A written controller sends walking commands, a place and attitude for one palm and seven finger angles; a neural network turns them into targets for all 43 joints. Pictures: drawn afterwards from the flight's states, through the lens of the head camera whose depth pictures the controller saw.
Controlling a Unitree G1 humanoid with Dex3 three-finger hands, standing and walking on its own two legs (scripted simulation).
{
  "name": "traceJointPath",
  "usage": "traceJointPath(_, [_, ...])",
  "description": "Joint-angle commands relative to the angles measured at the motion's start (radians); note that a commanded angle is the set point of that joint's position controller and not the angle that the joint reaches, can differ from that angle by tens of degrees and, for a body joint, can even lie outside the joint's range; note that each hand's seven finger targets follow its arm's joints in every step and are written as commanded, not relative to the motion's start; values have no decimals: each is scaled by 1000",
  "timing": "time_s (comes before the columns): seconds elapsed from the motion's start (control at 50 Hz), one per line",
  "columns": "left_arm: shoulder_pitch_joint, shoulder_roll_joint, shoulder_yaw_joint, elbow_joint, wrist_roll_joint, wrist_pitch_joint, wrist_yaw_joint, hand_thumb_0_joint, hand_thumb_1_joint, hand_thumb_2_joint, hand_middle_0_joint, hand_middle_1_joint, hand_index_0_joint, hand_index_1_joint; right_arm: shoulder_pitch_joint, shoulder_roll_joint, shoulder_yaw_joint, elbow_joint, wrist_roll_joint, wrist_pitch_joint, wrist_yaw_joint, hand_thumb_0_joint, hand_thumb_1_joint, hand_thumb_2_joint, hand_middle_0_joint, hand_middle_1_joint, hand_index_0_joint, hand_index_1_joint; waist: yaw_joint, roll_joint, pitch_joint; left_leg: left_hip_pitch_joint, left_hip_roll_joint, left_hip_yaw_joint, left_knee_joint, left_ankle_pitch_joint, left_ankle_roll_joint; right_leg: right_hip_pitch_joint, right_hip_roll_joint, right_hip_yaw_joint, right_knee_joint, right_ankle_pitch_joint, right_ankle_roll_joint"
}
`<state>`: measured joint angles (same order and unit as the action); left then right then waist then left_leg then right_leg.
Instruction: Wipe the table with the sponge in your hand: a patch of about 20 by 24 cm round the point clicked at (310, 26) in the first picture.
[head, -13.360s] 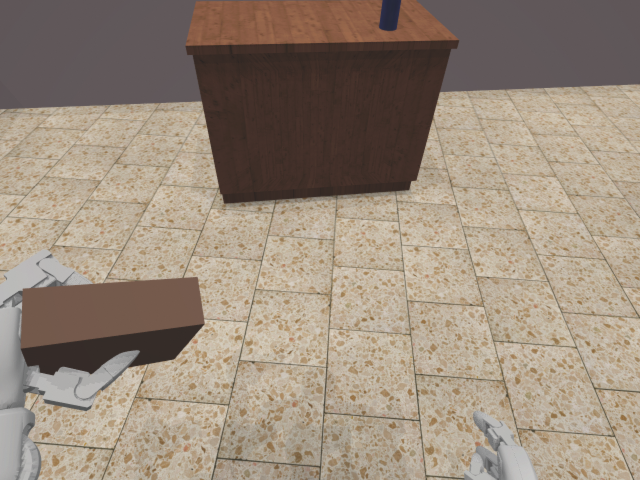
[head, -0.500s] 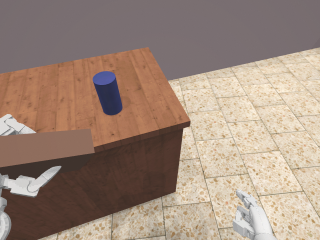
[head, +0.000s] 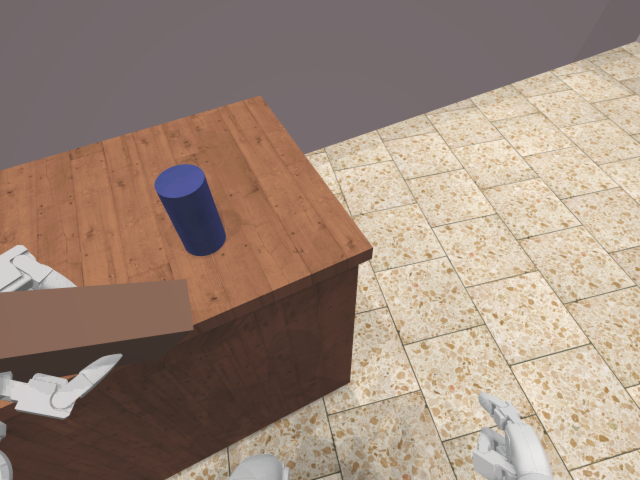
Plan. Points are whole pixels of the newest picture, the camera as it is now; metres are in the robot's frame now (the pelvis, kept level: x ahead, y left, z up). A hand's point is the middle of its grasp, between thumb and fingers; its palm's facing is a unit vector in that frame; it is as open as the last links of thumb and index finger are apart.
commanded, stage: shuffle to correct the standing spot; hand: left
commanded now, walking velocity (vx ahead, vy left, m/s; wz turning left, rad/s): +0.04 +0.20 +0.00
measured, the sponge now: (123, 330) +0.23 +0.19 +0.15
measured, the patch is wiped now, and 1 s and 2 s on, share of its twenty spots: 0.00 0.00 0.00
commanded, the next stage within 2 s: come to a stop and stand still in 0.82 s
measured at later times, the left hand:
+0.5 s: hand out of the picture +0.23 +0.35 +0.18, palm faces +0.39 -0.82 -0.43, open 8.9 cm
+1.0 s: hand out of the picture +0.22 +0.40 +0.18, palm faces +0.36 -0.82 -0.45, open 8.9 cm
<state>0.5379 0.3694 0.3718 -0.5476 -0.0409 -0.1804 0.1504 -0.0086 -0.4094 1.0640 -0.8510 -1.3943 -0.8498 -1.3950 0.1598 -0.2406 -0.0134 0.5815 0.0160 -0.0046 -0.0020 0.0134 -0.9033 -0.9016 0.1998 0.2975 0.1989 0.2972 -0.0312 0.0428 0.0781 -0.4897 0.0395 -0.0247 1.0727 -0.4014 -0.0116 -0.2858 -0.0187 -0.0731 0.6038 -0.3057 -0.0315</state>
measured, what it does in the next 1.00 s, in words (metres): steps to the left: left foot, then right foot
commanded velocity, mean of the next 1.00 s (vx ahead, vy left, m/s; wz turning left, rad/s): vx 0.05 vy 0.17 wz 0.01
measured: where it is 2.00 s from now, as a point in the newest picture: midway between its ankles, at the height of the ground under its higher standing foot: outside the picture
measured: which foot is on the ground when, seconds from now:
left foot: up 0.00-0.14, down 0.16-0.90, up 0.92-1.00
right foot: down 0.00-0.46, up 0.48-0.54, down 0.56-0.70, up 0.72-0.86, down 0.88-1.00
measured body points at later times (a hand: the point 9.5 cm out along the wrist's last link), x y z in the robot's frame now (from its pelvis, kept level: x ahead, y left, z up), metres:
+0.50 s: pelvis +0.01 +0.12 -0.01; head +0.04 +0.12 +0.44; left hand +0.20 +0.40 +0.20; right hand +0.21 -0.09 -0.08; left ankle +0.05 +0.22 -0.73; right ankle +0.01 -0.08 -0.72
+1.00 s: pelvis +0.00 +0.17 +0.01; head +0.02 +0.16 +0.46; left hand +0.20 +0.44 +0.21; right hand +0.15 -0.07 -0.09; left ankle +0.00 +0.28 -0.68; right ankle -0.01 +0.06 -0.73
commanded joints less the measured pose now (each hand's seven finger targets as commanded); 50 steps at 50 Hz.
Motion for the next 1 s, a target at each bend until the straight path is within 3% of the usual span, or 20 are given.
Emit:
traceJointPath(0.0, [-64,197,182,-141,-12,-58,35,0,100,1300,-1200,-1600,-1200,-1600,-102,-57,-29,-148,1,-69,-31,0,-900,-900,200,300,200,300,33,-182,-159,156,8,73,-269,95,2,30,-259,193,-226,355,-75])
traceJointPath(0.08, [-112,175,144,-84,-14,-27,20,0,100,1300,-1200,-1600,-1200,-1600,-104,-64,-41,-144,2,-103,-54,0,-900,-900,200,300,200,300,31,-167,-116,319,-39,130,-514,172,11,-5,-182,110,-131,200,1])
traceJointPath(0.16, [-79,155,128,-120,-17,-17,7,0,100,1300,-1200,-1600,-1200,-1600,-93,-124,-70,-178,21,-120,-58,0,-900,-900,200,300,200,300,31,-78,-141,262,58,3,-553,385,54,5,-41,16,38,116,55])
traceJointPath(0.2, [-124,171,135,-218,-16,-16,5,0,100,1300,-1200,-1600,-1200,-1600,-119,-104,-47,-183,21,-120,-49,0,-900,-900,200,300,200,300,29,140,-148,202,65,-19,-610,435,75,29,-10,-40,155,78,74])
traceJointPath(0.24, [-144,191,147,-313,-10,-38,14,0,100,1300,-1200,-1600,-1200,-1600,-125,-98,-42,-179,14,-153,-44,0,-900,-900,200,300,200,300,38,207,-183,239,96,-34,-608,496,101,27,-12,-40,152,-38,65])
traceJointPath(0.28, [-127,176,139,-322,-11,-40,21,0,100,1300,-1200,-1600,-1200,-1600,-115,-102,-37,-174,8,-176,-31,0,-900,-900,200,300,200,300,42,158,-205,212,71,9,-548,486,76,115,-18,-35,11,110,48])
traceJointPath(0.34, [-74,181,152,-274,-21,-40,27,0,100,1300,-1200,-1600,-1200,-1600,-103,-93,-38,-165,9,-156,-25,0,-900,-900,200,300,200,300,20,-98,-243,183,-23,91,-406,341,12,162,-148,113,-59,423,-9])
traceJointPath(0.46, [-101,144,136,-237,-25,-23,11,0,100,1300,-1200,-1600,-1200,-1600,-89,-94,-32,-167,7,-146,-28,0,-900,-900,200,300,200,300,23,224,-177,213,124,-77,-686,327,81,4,-12,-37,179,-107,62])
traceJointPath(0.52, [-132,151,123,-201,-19,-22,21,0,100,1300,-1200,-1600,-1200,-1600,-97,-92,-21,-157,8,-158,-31,0,-900,-900,200,300,200,300,35,95,-177,124,84,-23,-594,155,83,151,-42,-22,-91,75,41])
traceJointPath(0.58, [-193,157,84,-200,-18,-10,25,0,100,1300,-1200,-1600,-1200,-1600,-90,-96,-34,-156,1,-134,-26,0,-900,-900,200,300,200,300,15,-300,-122,134,-28,42,-259,-32,11,-7,-330,335,-285,105,-88])
traceJointPath(0.62, [-264,202,120,-251,-17,-16,32,0,100,1300,-1200,-1600,-1200,-1600,-118,-103,-24,-137,1,-121,-26,0,-900,-900,200,300,200,300,-2,-169,-136,241,21,-47,-370,-8,21,-91,-332,277,-213,67,-70])
traceJointPath(0.66, [-214,147,101,-256,-10,-11,26,0,100,1300,-1200,-1600,-1200,-1600,-100,-110,-36,-152,7,-122,-39,0,-900,-900,200,300,200,300,3,111,-136,235,38,-104,-614,149,39,-42,-101,32,77,119,17])
traceJointPath(0.7, [-144,146,106,-253,-8,-9,21,0,100,1300,-1200,-1600,-1200,-1600,-92,-104,-48,-175,4,-139,-40,0,-900,-900,200,300,200,300,13,276,-150,224,136,-257,-823,47,54,-83,-8,-1,291,-162,59])
traceJointPath(0.76, [-116,155,112,-269,-6,-20,34,0,100,1300,-1200,-1600,-1200,-1600,-99,-90,-46,-158,-11,-153,-39,0,-900,-900,200,300,200,300,20,140,-144,271,147,-221,-799,198,103,-126,-37,12,293,-180,48])
traceJointPath(0.84, [-45,162,112,-190,-17,-21,28,0,100,1300,-1200,-1600,-1200,-1600,-102,-93,-20,-154,-17,-143,-41,0,-900,-900,200,300,200,300,44,99,-185,135,84,-109,-685,168,77,201,-50,-37,-204,74,27])
traceJointPath(0.86, [-57,182,120,-177,-12,-21,29,0,100,1300,-1200,-1600,-1200,-1600,-93,-91,-21,-157,-18,-132,-39,0,-900,-900,200,300,200,300,37,31,-197,22,60,-85,-587,66,54,316,-143,46,-254,153,-16])
traceJointPath(0.9, [-38,168,116,-118,-19,-19,36,0,100,1300,-1200,-1600,-1200,-1600,-26,-128,-71,-151,3,-116,-30,0,-900,-900,200,300,200,300,24,-338,-156,-79,-29,-50,-82,-61,3,186,-507,525,-367,127,-173])
traceJointPath(0.92, [-23,180,136,-102,-31,-18,38,0,100,1300,-1200,-1600,-1200,-1600,-44,-152,-74,-134,6,-108,-22,0,-900,-900,200,300,200,300,18,-308,-148,-83,-20,-82,76,-61,-11,125,-514,528,-374,188,-209])
traceJointPath(0.94, [-65,174,139,-139,-35,-29,34,0,100,1300,-1200,-1600,-1200,-1600,-68,-114,-44,-124,4,-100,-18,0,-900,-900,200,300,200,300,10,-202,-142,-115,21,-121,108,-58,-5,145,-483,415,-321,240,-198])
traceJointPath(0.98, [-113,187,154,-131,-10,-53,34,0,100,1300,-1200,-1600,-1200,-1600,-85,-77,-18,-106,4,-99,-32,0,-900,-900,200,300,200,300,4,-110,-150,-11,55,-66,-127,-59,11,143,-354,172,-227,421,-100])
